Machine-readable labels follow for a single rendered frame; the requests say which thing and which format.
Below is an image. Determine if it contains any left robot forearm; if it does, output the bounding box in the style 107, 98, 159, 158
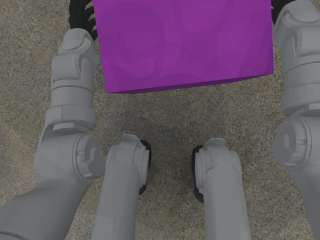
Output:
34, 28, 100, 173

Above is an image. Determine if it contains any right robot upper arm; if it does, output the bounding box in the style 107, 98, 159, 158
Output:
272, 116, 320, 240

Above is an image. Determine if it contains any carton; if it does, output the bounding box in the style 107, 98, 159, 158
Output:
92, 0, 274, 94

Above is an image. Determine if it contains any left robot upper arm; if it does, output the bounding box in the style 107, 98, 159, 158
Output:
0, 133, 106, 240

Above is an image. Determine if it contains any right robot forearm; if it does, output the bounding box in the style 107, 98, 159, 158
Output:
274, 0, 320, 118

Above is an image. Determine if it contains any robot left hand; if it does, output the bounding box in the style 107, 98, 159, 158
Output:
68, 0, 98, 42

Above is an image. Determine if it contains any right robot thigh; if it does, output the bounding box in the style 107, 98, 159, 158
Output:
195, 146, 252, 240

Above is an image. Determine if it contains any robot right hand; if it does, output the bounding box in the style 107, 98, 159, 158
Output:
271, 0, 296, 25

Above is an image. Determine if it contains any right robot foot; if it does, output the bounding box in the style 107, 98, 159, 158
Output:
191, 145, 204, 203

